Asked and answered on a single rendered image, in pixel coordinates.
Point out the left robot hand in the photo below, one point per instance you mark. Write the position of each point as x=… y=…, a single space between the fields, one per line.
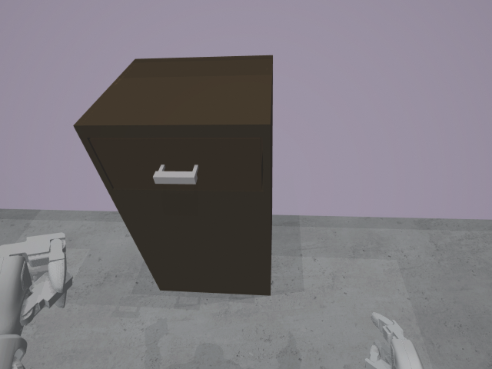
x=47 y=267

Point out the drawer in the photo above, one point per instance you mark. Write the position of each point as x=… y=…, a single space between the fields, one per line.
x=223 y=163

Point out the handle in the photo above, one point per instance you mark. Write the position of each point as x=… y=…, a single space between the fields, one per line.
x=176 y=177

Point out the left robot forearm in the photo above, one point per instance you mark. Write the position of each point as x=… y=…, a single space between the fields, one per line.
x=12 y=349

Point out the cabinet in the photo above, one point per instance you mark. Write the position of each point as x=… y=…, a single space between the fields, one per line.
x=211 y=241

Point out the right robot hand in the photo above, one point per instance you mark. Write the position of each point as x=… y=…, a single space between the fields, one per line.
x=401 y=355

